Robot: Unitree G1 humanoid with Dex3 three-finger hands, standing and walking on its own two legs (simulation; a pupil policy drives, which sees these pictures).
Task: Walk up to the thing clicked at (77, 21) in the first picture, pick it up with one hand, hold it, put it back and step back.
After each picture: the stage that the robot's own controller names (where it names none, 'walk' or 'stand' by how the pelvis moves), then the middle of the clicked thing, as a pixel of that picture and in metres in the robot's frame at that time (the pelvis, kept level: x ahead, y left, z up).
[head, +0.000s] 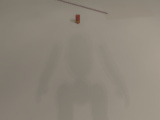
stand; (77, 19) +1.97 +0.07 -0.72
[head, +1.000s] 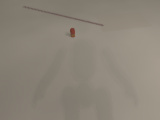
walk; (72, 32) +1.82 +0.28 -0.71
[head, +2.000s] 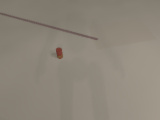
walk; (59, 53) +1.22 +0.34 -0.71
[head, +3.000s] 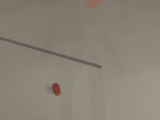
walk; (56, 89) +0.79 +0.30 -0.72
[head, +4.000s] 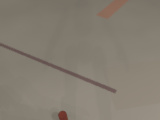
walk; (63, 117) +0.52 +0.23 -0.72
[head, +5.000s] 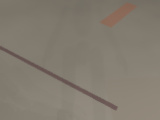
stand; out of the picture +0.40 +0.18 -0.70
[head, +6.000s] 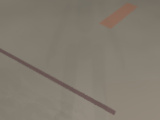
stand; out of the picture +0.37 +0.19 -0.72
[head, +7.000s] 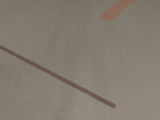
stand; out of the picture +0.36 +0.20 -0.72
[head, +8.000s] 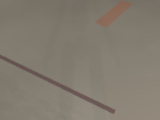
stand; out of the picture +0.34 +0.21 -0.72
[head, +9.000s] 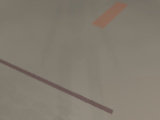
stand; out of the picture +0.34 +0.22 -0.72
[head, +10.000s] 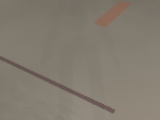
stand; out of the picture +0.35 +0.20 -0.72
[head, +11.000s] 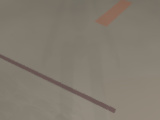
stand; out of the picture +0.35 +0.20 -0.72
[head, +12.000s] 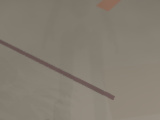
go down; out of the picture +0.37 +0.19 -0.71
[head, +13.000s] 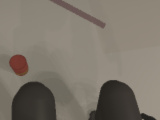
go down; (19, 65) +0.43 +0.24 -0.30
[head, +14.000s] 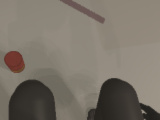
close in; (15, 62) +0.42 +0.25 -0.28
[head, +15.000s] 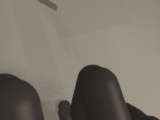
close in; out of the picture +0.41 +0.27 -0.22
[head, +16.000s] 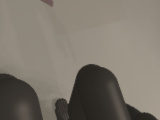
close; out of the picture +0.40 +0.28 -0.22
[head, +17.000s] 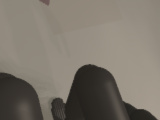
lift; out of the picture +0.38 +0.27 -0.23
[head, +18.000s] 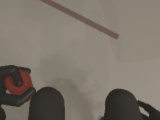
lift; (21, 87) +0.31 +0.22 -0.07
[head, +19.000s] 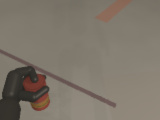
lift; (37, 92) +0.33 +0.16 +0.03
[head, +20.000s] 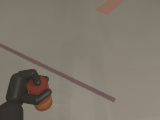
hold; (40, 94) +0.33 +0.16 +0.00
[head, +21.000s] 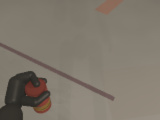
hold; (39, 96) +0.32 +0.17 -0.01
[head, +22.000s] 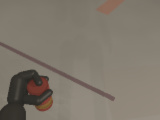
hold; (41, 94) +0.32 +0.16 -0.01
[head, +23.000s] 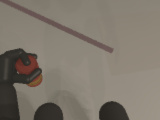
crouch; (30, 72) +0.39 +0.19 -0.09
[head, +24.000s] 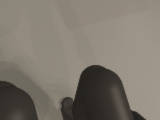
lower; out of the picture +0.40 +0.27 -0.23
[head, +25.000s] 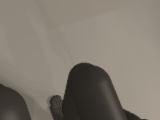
lower; out of the picture +0.42 +0.29 -0.23
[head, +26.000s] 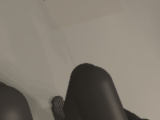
lower; out of the picture +0.42 +0.29 -0.22
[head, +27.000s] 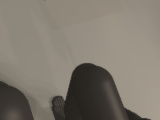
lower; out of the picture +0.42 +0.29 -0.22
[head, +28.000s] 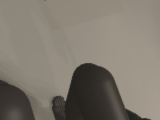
loosen; out of the picture +0.41 +0.28 -0.22
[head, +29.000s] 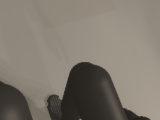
withdraw; out of the picture +0.40 +0.28 -0.23
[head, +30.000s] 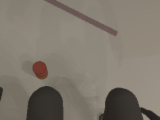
walk; (40, 70) +0.44 +0.21 -0.36
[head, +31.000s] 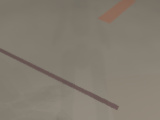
stand; out of the picture +0.36 +0.17 -0.66
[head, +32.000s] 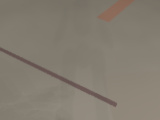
stand; out of the picture +0.39 +0.18 -0.66
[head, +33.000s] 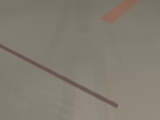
stand; out of the picture +0.38 +0.18 -0.69
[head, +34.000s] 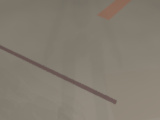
walk; out of the picture +0.39 +0.18 -0.72
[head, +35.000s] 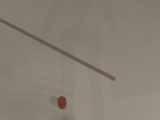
walk; (62, 102) +0.51 +0.15 -0.71
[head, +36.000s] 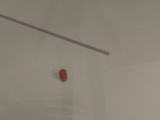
walk; (63, 75) +0.78 +0.19 -0.69
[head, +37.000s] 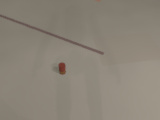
stand; (62, 68) +1.00 +0.19 -0.71
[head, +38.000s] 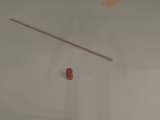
stand; (69, 74) +0.98 +0.17 -0.72
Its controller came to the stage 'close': yes
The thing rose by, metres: 0.70
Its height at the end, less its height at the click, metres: +0.00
